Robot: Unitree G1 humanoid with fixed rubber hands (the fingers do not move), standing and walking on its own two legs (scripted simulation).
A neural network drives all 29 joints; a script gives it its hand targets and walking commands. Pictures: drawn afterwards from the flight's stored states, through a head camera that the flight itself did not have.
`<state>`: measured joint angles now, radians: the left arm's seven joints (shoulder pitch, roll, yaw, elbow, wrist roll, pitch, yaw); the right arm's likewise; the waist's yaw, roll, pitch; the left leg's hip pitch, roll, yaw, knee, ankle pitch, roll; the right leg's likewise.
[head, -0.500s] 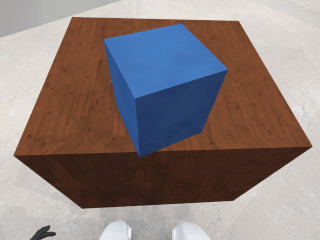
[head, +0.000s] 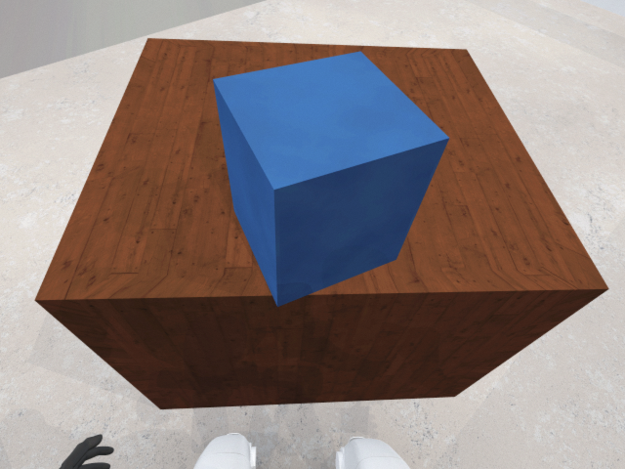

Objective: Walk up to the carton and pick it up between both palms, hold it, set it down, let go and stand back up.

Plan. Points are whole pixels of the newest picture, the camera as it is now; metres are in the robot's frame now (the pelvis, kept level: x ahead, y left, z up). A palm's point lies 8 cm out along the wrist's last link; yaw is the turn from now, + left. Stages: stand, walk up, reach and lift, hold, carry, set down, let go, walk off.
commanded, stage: walk up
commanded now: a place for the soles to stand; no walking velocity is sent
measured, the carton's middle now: (317, 182) +0.46 +0.01 +0.08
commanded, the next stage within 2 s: reach and lift in 0.82 s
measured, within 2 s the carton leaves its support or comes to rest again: neither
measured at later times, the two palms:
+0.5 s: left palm out of the picture +0.08 +0.32 -0.11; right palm out of the picture +0.04 -0.30 -0.10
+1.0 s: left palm out of the picture +0.12 +0.31 -0.11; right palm out of the picture +0.07 -0.31 -0.10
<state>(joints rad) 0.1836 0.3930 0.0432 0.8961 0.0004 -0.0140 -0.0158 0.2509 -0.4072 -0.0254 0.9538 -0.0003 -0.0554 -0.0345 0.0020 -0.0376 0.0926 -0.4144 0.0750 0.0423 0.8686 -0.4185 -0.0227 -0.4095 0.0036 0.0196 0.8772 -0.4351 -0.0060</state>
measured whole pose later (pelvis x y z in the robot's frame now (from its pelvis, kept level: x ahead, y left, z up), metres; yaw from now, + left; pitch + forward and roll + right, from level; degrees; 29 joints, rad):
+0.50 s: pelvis -0.01 +0.02 +0.00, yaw -1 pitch -2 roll +0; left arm 0.18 0.39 0.02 0.95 0.00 -0.02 -0.01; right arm 0.25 -0.40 -0.01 0.96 0.00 -0.05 -0.02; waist 0.00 -0.02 0.07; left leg -0.41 0.07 0.06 0.87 -0.41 -0.02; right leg -0.41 0.00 0.04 0.86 -0.41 0.01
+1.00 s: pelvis -0.01 +0.01 -0.01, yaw -1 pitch -4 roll +0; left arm 0.09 0.36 0.02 0.70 0.00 0.38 0.04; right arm 0.13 -0.37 -0.20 1.05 -0.10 -0.15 0.07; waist 0.00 -0.01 0.14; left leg -0.41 0.07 0.06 0.92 -0.44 -0.02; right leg -0.41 0.00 0.04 0.92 -0.45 0.01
